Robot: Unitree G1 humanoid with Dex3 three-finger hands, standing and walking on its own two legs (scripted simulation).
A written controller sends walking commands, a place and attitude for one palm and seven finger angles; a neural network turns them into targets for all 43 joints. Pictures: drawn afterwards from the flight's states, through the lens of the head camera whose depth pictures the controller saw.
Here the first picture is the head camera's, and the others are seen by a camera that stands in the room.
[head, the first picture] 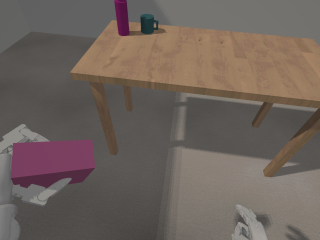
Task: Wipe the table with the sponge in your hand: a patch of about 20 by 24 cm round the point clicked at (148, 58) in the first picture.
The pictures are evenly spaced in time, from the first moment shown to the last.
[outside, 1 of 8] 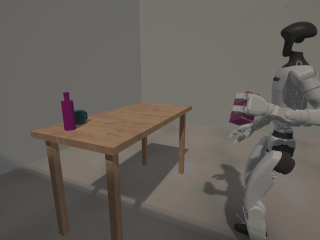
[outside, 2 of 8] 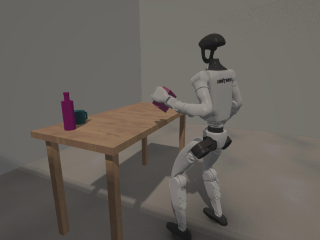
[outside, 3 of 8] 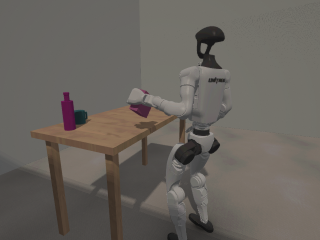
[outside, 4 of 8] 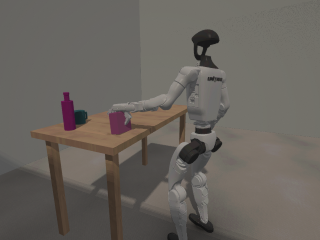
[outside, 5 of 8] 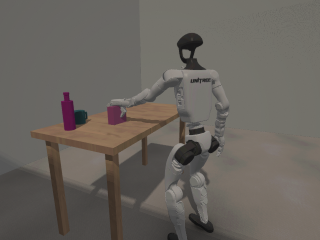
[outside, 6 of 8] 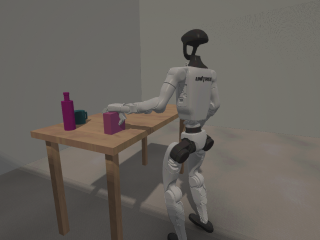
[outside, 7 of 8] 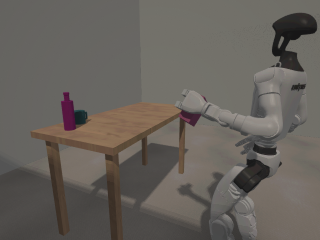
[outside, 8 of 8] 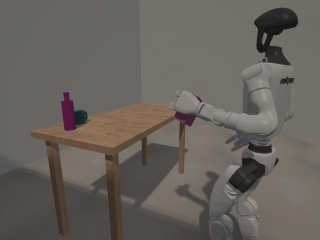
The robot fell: no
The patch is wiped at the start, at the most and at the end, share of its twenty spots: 0.00 1.00 1.00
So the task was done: yes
